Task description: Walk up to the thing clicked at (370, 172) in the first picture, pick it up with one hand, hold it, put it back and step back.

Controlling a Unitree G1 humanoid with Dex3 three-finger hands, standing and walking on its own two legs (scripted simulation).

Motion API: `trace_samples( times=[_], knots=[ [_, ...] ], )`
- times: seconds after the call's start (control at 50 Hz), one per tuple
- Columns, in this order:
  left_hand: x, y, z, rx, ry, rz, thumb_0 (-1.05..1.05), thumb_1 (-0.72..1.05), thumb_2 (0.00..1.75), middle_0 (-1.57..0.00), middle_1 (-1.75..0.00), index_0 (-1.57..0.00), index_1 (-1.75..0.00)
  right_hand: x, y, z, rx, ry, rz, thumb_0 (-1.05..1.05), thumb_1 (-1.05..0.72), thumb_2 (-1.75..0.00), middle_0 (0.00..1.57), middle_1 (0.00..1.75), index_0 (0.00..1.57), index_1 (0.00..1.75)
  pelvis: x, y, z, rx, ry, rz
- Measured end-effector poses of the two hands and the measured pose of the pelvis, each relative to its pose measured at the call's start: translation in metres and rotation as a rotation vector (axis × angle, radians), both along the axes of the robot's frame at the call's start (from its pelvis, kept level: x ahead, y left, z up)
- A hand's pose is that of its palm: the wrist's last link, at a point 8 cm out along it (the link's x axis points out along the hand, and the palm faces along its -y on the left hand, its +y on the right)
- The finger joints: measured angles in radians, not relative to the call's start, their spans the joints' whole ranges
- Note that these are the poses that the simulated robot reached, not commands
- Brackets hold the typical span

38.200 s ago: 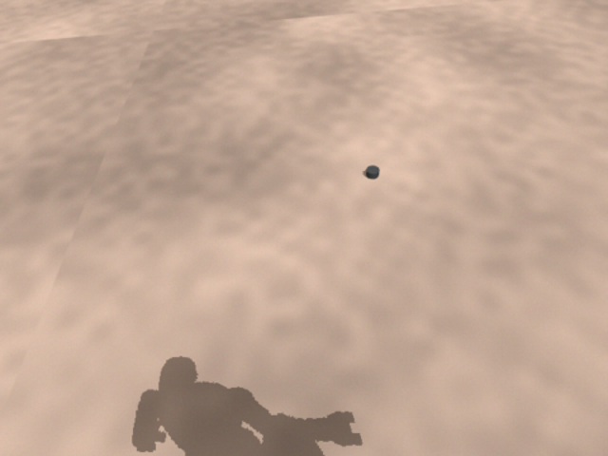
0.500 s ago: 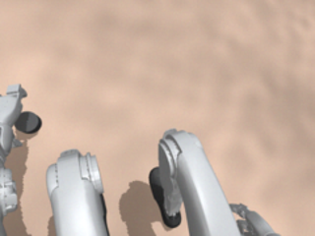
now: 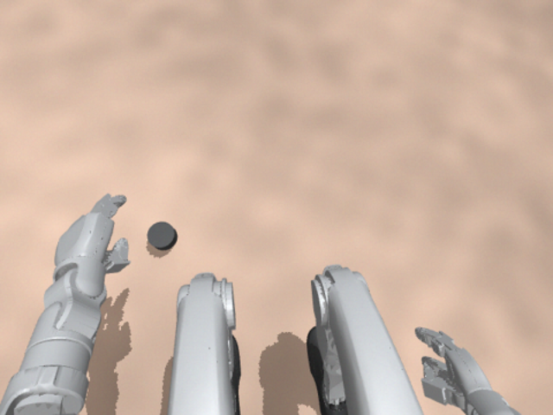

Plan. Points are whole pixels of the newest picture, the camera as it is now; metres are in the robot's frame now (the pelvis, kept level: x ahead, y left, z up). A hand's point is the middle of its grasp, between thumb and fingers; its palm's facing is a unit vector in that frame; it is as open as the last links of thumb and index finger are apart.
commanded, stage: home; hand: left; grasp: from above
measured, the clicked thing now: (162, 236) +0.45 +0.28 -0.42
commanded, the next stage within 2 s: none
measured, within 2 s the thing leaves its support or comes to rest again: neither
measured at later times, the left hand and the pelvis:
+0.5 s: hand (58, 331) +0.24 +0.22 +0.09, palm faces +0.10 -0.95 -0.29, open 7.4 cm; pelvis +0.03 +0.00 +0.18, yaw +5 degrees
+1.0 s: hand out of the picture +0.22 +0.20 +0.23, palm faces +0.16 -0.97 -0.20, open 7.4 cm; pelvis +0.08 +0.01 +0.28, yaw +7 degrees
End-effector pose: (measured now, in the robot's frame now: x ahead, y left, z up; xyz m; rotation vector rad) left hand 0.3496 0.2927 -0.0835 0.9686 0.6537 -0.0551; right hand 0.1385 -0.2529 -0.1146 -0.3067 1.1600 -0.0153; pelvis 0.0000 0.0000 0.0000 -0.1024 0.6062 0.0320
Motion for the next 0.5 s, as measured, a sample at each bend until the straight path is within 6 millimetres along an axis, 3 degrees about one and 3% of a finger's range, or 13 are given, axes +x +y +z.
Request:
trace_samples(
  times=[0.14, 0.24, 0.36, 0.5],
  knots=[
    [-0.05, -0.003, 0.056, -0.2, -0.026, 0.137, 0.0, 0.81, 0.92, -0.22, -0.34, -0.22, -0.34, 0.062, 0.004, 0.065, -0.04, -0.204, 0.047, 0.01, -0.91, -0.9, 0.2, 0.3, 0.2, 0.3, -0.001, 0.0, 0.046, 0.01, -0.05, 0.024],
    [-0.081, -0.008, 0.094, -0.323, -0.024, 0.263, 0.0, 0.87, 0.91, -0.22, -0.32, -0.21, -0.32, 0.088, 0.018, 0.111, -0.028, -0.319, 0.054, 0.01, -0.91, -0.9, 0.2, 0.3, 0.2, 0.3, 0.001, 0.0, 0.08, 0.018, -0.092, 0.037],
    [-0.108, -0.018, 0.144, -0.454, 0.005, 0.404, 0.01, 0.89, 0.91, -0.22, -0.31, -0.21, -0.3, 0.096, 0.037, 0.164, 0.004, -0.389, 0.036, 0.01, -0.91, -0.9, 0.2, 0.3, 0.2, 0.3, 0.011, 0.0, 0.127, 0.027, -0.145, 0.051],
    [-0.124, -0.027, 0.205, -0.563, 0.02, 0.54, 0.01, 0.9, 0.9, -0.21, -0.3, -0.21, -0.3, 0.084, 0.045, 0.219, 0.005, -0.393, -0.012, 0.01, -0.9, -0.9, 0.2, 0.3, 0.21, 0.3, 0.03, 0.001, 0.183, 0.037, -0.215, 0.069]
  ],
)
